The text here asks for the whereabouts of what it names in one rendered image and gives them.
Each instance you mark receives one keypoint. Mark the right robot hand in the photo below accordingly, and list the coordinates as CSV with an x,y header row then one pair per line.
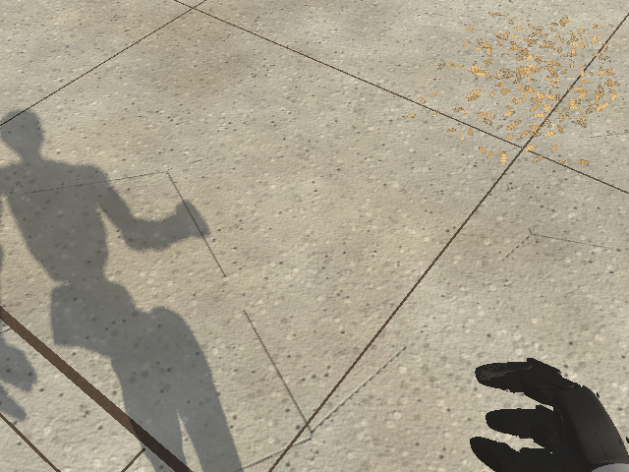
x,y
578,432

